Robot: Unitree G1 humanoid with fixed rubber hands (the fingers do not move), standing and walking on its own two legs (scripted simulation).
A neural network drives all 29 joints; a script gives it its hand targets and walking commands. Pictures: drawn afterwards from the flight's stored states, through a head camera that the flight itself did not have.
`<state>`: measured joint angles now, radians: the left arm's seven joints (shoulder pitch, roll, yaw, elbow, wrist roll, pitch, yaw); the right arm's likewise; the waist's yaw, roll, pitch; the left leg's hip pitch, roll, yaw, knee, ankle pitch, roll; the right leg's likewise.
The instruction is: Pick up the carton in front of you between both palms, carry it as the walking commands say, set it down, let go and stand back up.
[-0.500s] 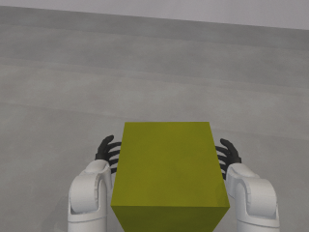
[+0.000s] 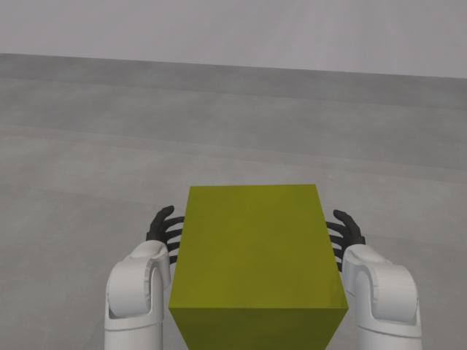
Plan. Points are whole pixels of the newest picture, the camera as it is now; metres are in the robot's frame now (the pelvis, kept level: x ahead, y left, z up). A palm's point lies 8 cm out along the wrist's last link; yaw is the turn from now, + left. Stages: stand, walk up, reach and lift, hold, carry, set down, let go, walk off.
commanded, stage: carry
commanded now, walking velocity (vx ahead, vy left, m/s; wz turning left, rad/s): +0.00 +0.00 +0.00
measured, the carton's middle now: (253, 277) +0.26 +0.00 +0.01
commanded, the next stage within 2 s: none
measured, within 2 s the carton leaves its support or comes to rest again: neither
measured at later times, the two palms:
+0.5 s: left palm (151, 277) +0.22 +0.15 +0.09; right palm (359, 285) +0.22 -0.15 +0.08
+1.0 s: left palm (150, 307) +0.20 +0.16 +0.04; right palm (353, 314) +0.20 -0.14 +0.04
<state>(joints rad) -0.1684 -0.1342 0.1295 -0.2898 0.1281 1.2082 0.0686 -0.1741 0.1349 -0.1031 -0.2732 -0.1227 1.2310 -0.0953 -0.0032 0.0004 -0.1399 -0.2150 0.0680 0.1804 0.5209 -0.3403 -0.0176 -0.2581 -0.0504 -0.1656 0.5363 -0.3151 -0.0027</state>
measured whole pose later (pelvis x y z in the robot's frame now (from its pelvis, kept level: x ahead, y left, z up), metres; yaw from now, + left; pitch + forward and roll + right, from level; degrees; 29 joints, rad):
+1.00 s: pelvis -0.07 +0.00 +0.00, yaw +0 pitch +2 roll +0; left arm -0.15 -0.13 0.14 0.07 0.23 0.84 0.00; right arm -0.15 0.13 -0.11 0.08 -0.21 0.86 -0.04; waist 0.00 0.00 -0.12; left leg -0.27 0.06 0.18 0.50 -0.26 0.02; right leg -0.30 -0.06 -0.17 0.49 -0.22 -0.02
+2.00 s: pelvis -0.07 +0.02 +0.00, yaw +0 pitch +2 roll +0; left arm -0.21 -0.14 0.19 0.16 0.24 0.73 0.00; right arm -0.20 0.14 -0.16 0.17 -0.23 0.75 -0.03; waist 0.00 0.00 -0.10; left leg -0.28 0.04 0.19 0.51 -0.27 0.04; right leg -0.31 -0.07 -0.16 0.50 -0.22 0.00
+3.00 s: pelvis -0.10 -0.03 -0.01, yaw +8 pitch -8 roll +0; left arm -0.58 -0.17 0.52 0.58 0.45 0.57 -0.07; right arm -0.55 0.21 -0.52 0.57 -0.42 0.57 0.01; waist 0.02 -0.03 0.11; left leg -0.21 -0.02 -0.05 0.60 -0.25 0.01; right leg -0.19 0.05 0.01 0.59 -0.26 -0.04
